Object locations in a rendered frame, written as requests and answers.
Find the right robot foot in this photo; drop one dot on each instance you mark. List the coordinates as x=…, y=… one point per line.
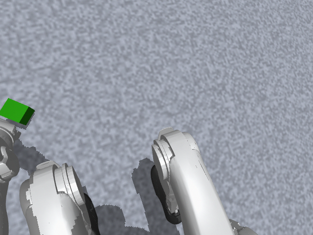
x=173, y=218

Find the left robot arm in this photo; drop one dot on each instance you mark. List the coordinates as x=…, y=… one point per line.
x=9, y=167

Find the left robot foot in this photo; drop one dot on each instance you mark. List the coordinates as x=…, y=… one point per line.
x=92, y=215

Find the right robot hand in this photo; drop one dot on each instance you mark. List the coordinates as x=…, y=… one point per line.
x=239, y=230

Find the small box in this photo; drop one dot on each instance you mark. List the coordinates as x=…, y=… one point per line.
x=16, y=111

